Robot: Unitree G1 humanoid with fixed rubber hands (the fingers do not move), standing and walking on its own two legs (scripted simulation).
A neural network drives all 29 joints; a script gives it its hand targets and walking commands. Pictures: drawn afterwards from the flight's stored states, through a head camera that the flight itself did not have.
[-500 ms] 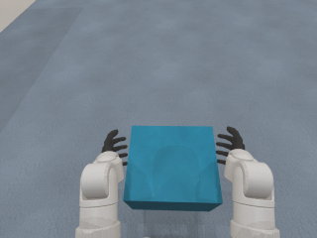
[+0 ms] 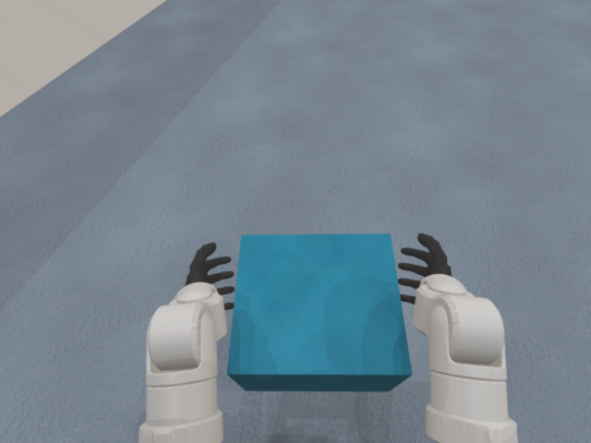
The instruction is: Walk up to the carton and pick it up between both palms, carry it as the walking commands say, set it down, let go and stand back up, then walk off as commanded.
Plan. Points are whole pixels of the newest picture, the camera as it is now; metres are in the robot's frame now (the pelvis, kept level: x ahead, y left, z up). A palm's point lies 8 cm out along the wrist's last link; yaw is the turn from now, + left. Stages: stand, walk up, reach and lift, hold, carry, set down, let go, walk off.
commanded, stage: carry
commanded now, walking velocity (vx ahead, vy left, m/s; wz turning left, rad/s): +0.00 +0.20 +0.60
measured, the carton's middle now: (316, 314) +0.31 +0.01 -0.03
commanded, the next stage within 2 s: none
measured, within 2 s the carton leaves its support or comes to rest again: neither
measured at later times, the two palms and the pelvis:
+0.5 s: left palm out of the picture +0.16 +0.35 +0.08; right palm (262, 323) +0.25 +0.07 +0.09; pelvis -0.08 +0.13 +0.00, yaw +19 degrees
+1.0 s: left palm out of the picture -0.02 +0.49 +0.10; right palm (69, 430) +0.14 +0.24 +0.09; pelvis -0.19 +0.22 +0.01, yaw +33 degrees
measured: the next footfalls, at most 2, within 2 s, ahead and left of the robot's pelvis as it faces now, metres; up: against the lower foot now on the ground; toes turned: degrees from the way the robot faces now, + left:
right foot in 0.16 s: +0.03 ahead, -0.06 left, +0.00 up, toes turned -4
left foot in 0.48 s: -0.07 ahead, +0.28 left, +0.00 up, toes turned +25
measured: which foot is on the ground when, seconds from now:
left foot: down 0.00-0.16, up 0.18-0.46, down 0.48-0.84, up 0.86-1.00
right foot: up 0.00-0.14, down 0.16-0.48, up 0.50-0.82, down 0.84-1.00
